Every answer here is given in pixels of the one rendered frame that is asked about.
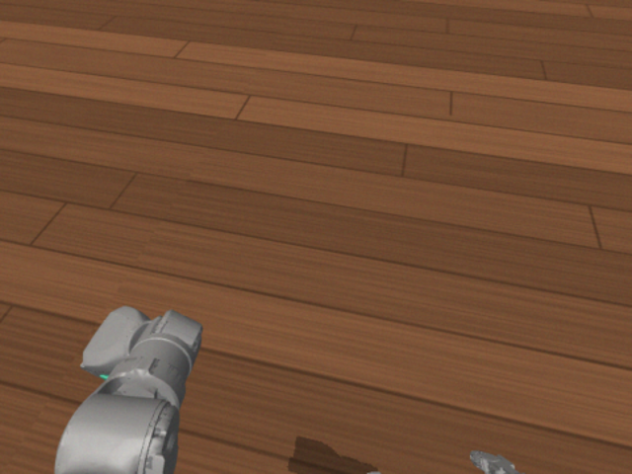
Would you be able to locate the left robot hand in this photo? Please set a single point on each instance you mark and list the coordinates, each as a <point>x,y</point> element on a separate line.
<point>105,350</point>

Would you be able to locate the left robot arm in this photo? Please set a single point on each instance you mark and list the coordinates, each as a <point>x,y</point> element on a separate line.
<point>130,423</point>

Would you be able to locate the right robot hand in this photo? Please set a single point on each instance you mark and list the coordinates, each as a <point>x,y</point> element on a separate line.
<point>492,464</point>

